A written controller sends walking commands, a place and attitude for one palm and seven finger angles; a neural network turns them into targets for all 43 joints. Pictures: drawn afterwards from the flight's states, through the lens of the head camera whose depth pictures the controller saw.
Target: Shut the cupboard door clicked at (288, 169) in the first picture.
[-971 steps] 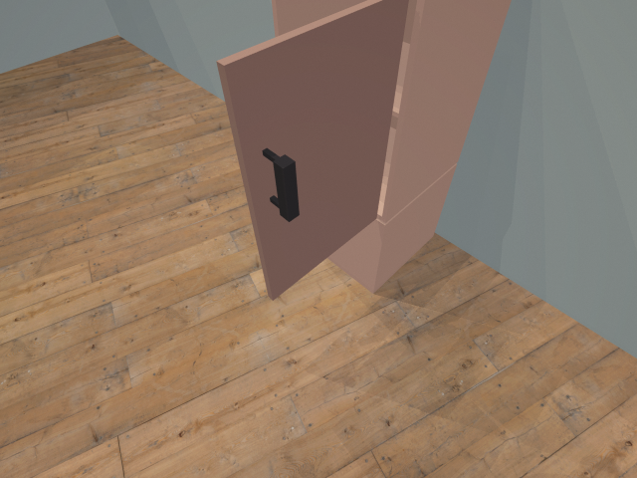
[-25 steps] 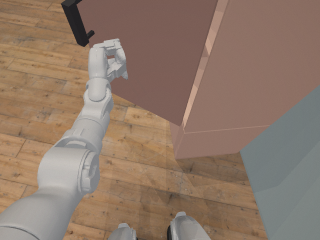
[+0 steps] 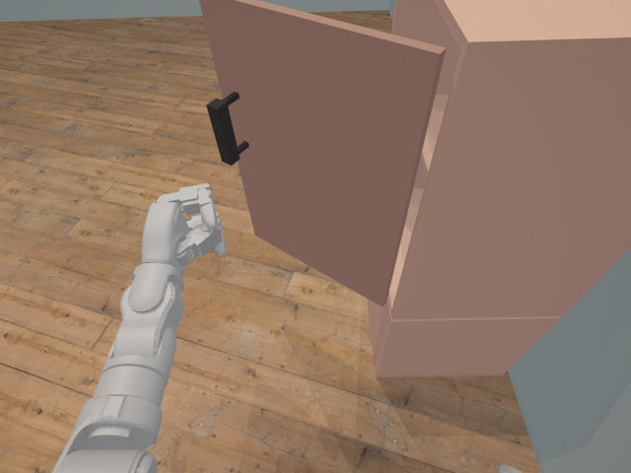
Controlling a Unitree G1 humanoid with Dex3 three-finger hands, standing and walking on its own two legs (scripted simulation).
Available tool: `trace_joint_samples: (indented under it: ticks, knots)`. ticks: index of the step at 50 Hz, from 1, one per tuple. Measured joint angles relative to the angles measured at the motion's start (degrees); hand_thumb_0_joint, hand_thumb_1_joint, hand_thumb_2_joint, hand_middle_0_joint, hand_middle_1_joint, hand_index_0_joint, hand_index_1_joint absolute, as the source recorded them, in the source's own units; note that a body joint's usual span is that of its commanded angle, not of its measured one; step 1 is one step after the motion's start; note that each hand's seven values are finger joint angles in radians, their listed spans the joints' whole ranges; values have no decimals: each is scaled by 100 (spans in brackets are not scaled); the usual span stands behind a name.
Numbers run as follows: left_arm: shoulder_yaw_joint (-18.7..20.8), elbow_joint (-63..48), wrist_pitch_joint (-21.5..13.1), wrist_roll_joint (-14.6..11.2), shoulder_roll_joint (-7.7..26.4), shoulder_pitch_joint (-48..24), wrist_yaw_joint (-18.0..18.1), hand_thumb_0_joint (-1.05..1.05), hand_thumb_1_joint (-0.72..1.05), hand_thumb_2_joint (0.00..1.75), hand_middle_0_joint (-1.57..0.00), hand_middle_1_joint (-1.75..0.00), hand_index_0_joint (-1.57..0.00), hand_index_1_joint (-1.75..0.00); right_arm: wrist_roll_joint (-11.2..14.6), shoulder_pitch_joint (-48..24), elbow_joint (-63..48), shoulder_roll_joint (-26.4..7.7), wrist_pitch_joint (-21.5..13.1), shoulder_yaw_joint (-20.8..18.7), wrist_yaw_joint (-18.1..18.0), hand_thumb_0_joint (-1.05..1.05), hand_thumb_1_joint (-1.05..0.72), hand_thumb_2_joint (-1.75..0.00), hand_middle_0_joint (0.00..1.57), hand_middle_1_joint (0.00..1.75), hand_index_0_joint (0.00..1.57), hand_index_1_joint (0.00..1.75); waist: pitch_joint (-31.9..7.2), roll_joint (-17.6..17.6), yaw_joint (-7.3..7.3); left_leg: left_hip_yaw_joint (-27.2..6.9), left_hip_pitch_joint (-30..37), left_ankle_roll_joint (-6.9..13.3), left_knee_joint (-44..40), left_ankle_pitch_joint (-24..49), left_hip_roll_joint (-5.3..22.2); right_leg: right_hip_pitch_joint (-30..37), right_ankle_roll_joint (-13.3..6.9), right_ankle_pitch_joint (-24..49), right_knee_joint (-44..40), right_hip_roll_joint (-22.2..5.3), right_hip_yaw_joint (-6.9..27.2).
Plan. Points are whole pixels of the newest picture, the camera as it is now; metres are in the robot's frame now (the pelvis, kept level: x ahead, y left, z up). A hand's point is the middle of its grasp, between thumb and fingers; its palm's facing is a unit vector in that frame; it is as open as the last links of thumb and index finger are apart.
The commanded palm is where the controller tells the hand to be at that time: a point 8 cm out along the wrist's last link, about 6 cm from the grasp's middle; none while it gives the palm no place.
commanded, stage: draw the hand back to the body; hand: left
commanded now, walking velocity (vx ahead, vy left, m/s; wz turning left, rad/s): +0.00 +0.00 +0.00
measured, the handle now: (231, 128) +0.70 +0.16 +0.05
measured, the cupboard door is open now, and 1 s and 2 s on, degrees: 55 55 55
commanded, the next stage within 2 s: step back with the hand held close in 1.10 s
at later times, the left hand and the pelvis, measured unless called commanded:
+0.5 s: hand (65, 317) +0.25 +0.23 +0.16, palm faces +0.32 -0.89 -0.31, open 4.4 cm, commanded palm +0.20 +0.28 +0.17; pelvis +0.01 +0.01 +0.03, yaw +2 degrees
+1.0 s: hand out of the picture +0.19 +0.28 +0.18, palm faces +0.49 -0.78 -0.40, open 7.3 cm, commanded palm +0.14 +0.32 +0.20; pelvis +0.01 +0.01 +0.02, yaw +2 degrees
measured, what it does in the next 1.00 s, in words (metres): stands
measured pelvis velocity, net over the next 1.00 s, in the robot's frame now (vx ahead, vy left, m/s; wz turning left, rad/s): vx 0.01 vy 0.01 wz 0.03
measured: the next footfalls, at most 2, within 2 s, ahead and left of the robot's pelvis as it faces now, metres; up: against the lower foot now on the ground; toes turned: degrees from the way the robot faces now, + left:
none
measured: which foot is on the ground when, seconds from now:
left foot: down 0.00-1.00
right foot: down 0.00-1.00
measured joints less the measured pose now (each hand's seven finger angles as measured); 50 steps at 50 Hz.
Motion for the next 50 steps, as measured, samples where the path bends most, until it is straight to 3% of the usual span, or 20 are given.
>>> trace_joint_samples:
  ticks: [2, 9, 19, 25, 39, 44, 50]
  knots:
    - [-30, -312, 145, -69, -5, 276, -95, 2, 90, 90, -127, -147, -128, -147, 30, -212, -77, -20, -55, 22, -48, 1, -90, -90, 20, 30, 19, 30, 7, -2, 62, 10, 195, 10, -113, 43, -24, 181, 11, 24, -78, -21, 12]
    - [-407, -1702, 706, 440, 250, 1403, 457, 2, 90, 90, -115, -134, -116, -134, 47, -938, -307, 164, 93, 156, -350, 1, -90, -90, 20, 30, 19, 30, 219, -35, 275, 4, 1185, 33, -903, 368, -107, 1132, 47, 258, -741, -87, 20]
    - [-199, -3197, 1170, 596, 435, 2696, 775, 2, 90, 90, -90, -106, -91, -106, -94, -1135, -360, 325, 19, 428, -356, 1, -90, -90, 20, 30, 20, 30, 469, 69, 580, -125, 2030, 60, -1622, 660, -166, 2055, 83, 531, -1519, -134, -96]
    - [128, -4000, 1194, 598, 548, 3472, 835, 2, 90, 90, -74, -89, -74, -89, -174, -970, -208, 375, -18, 466, -313, 1, -90, -90, 20, 30, 20, 30, 502, 164, 627, -142, 2229, 86, -1776, 696, -197, 2265, 117, 560, -1677, -162, -111]
    - [1303, -5084, 1014, 541, 958, 4983, 992, 2, 89, 90, -36, -47, -37, -47, -178, -653, 81, 226, -277, 200, -328, 1, -90, -90, 20, 30, 20, 30, 452, 216, 651, -108, 2244, 99, -1710, 623, -186, 2289, 141, 528, -1659, -151, -78]
    - [1272, -5035, 942, 589, 822, 4869, 1072, 2, 89, 90, -27, -37, -28, -37, -181, -690, 149, 131, -440, 135, -376, 1, -90, -90, 20, 30, 20, 30, 494, 213, 718, -137, 2214, 113, -1687, 647, -221, 2255, 150, 515, -1596, -189, -108]
    - [1136, -4964, 952, 596, 744, 4748, 1051, 2, 89, 90, -22, -32, -23, -32, -199, -797, 136, 199, -535, 168, -397, 1, -90, -90, 20, 30, 20, 30, 507, 132, 686, -123, 2210, 96, -1697, 667, -203, 2232, 128, 527, -1582, -170, -94]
